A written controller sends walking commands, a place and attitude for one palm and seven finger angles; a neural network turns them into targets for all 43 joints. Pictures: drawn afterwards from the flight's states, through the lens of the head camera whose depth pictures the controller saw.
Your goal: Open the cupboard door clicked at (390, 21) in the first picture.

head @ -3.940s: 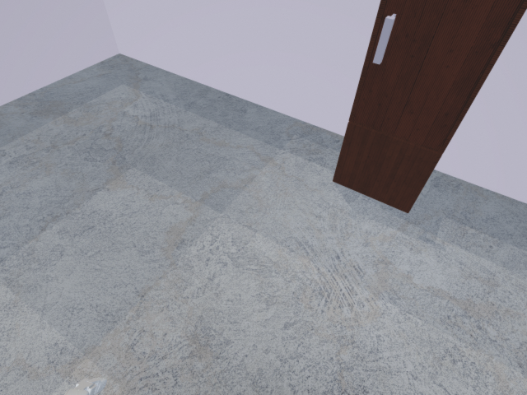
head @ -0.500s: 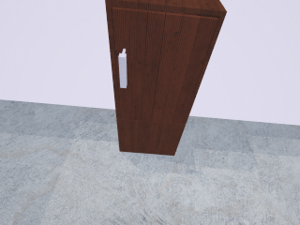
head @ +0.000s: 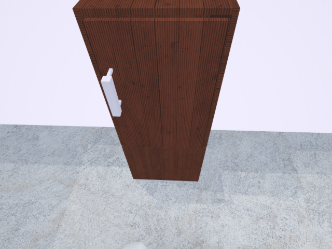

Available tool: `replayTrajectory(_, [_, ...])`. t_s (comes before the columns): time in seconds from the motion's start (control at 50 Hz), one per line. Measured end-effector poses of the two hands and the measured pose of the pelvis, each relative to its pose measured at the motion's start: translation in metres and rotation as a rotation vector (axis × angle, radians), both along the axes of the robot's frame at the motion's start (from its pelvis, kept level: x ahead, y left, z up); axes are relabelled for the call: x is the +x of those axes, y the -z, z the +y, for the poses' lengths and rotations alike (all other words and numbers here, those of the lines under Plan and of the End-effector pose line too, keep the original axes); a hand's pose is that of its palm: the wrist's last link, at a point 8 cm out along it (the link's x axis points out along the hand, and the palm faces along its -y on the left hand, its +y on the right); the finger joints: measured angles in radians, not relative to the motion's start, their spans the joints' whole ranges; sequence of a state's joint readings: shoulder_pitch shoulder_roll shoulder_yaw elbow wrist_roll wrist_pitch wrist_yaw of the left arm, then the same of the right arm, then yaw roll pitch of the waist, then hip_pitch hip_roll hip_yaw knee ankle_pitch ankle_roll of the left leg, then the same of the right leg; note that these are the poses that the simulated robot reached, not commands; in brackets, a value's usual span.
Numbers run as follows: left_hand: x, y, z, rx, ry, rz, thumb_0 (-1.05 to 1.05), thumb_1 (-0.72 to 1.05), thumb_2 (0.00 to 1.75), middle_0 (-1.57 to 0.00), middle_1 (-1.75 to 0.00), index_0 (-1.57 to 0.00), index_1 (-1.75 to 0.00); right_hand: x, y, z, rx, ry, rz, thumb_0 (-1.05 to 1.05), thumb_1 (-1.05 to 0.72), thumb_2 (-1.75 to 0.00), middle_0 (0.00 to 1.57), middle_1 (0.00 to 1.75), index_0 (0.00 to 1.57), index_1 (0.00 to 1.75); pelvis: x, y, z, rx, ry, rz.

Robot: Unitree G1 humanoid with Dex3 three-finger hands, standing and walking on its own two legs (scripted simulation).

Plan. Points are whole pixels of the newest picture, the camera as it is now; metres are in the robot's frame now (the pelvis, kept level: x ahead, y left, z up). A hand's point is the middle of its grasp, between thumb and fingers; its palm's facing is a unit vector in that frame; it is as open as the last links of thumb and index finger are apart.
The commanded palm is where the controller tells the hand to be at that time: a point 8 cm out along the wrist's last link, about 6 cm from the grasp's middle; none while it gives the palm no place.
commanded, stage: come to a stop and stand still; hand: left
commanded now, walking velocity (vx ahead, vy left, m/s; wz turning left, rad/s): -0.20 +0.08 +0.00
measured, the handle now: (113, 92) +0.56 +0.21 +0.03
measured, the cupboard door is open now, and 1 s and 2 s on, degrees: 0 0 0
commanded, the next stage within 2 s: look again from close up in 1.42 s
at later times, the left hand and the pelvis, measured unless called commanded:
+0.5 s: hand out of the picture -0.01 +0.25 -0.18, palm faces +0.02 -0.98 -0.19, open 7.4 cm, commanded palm none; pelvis -0.03 +0.05 +0.01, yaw -1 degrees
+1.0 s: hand out of the picture -0.06 +0.16 -0.16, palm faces +0.07 -0.98 -0.17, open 7.4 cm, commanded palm none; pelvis -0.03 +0.01 +0.01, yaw +0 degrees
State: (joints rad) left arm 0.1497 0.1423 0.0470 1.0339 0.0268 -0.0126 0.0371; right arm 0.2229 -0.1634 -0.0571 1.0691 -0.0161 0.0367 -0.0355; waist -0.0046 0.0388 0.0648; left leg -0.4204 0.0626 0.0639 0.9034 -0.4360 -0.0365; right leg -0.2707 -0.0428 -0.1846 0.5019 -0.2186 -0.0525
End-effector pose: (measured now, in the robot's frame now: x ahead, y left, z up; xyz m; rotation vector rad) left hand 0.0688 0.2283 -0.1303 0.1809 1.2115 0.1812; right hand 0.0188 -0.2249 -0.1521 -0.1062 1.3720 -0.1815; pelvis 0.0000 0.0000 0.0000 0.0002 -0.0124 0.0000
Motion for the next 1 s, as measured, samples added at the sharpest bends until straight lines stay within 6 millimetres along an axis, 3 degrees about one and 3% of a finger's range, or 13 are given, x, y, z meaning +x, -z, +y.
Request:
replayTrajectory(0.12, [-0.013, 0.010, 0.020, -0.018, -0.031, 0.034, 0.00, 0.93, 0.90, -0.20, -0.30, -0.20, -0.30, 0.056, -0.014, -0.002, -0.061, -0.059, -0.113, 0.01, -0.93, -0.90, 0.20, 0.30, 0.20, 0.30, -0.001, 0.002, 0.017, -0.006, -0.007, 0.000])
replayTrajectory(0.22, [-0.028, 0.030, 0.048, -0.049, -0.055, 0.069, 0.01, 0.92, 0.90, -0.20, -0.30, -0.20, -0.30, 0.069, -0.023, 0.018, -0.108, -0.099, -0.171, 0.00, -0.92, -0.90, 0.20, 0.30, 0.20, 0.30, -0.004, 0.010, 0.039, -0.021, -0.020, 0.000])
replayTrajectory(0.36, [-0.057, 0.022, 0.070, -0.054, -0.062, 0.127, 0.01, 0.91, 0.90, -0.20, -0.30, -0.20, -0.30, 0.047, -0.036, 0.052, -0.094, -0.112, -0.145, 0.00, -0.91, -0.90, 0.20, 0.30, 0.20, 0.30, -0.014, -0.004, 0.053, -0.030, -0.007, 0.011])
replayTrajectory(0.5, [-0.086, 0.015, 0.070, -0.051, -0.022, 0.206, 0.01, 0.91, 0.90, -0.20, -0.30, -0.20, -0.30, 0.012, -0.039, 0.047, -0.093, -0.035, -0.142, 0.00, -0.93, -0.90, 0.21, 0.30, 0.21, 0.30, -0.026, -0.010, 0.053, -0.029, 0.026, 0.018])
replayTrajectory(0.66, [-0.089, 0.007, 0.037, -0.035, 0.020, 0.149, 0.01, 0.91, 0.90, -0.20, -0.30, -0.20, -0.30, -0.065, -0.019, 0.018, -0.048, 0.036, -0.015, 0.00, -0.92, -0.90, 0.21, 0.30, 0.21, 0.30, -0.046, -0.006, 0.028, -0.001, 0.027, 0.008])
replayTrajectory(0.76, [-0.105, -0.001, 0.007, -0.029, 0.001, 0.124, 0.01, 0.91, 0.90, -0.20, -0.30, -0.20, -0.30, -0.102, -0.007, 0.004, 0.006, 0.051, 0.078, 0.00, -0.91, -0.90, 0.20, 0.30, 0.20, 0.30, -0.048, -0.007, 0.010, 0.018, 0.022, -0.005])
replayTrajectory(0.9, [-0.124, -0.005, -0.017, -0.057, -0.027, 0.173, 0.01, 0.91, 0.90, -0.20, -0.30, -0.20, -0.30, -0.108, -0.009, 0.001, 0.033, 0.038, 0.116, 0.01, -0.91, -0.90, 0.20, 0.30, 0.20, 0.30, -0.041, -0.012, 0.003, 0.023, 0.019, 0.006])
replayTrajectory(1.0, [-0.132, 0.000, -0.015, -0.074, -0.072, 0.214, 0.01, 0.91, 0.90, -0.20, -0.30, -0.20, -0.30, -0.084, -0.009, 0.008, 0.017, -0.004, 0.132, 0.01, -0.91, -0.90, 0.20, 0.30, 0.20, 0.30, -0.033, -0.009, 0.012, 0.016, 0.003, 0.018])
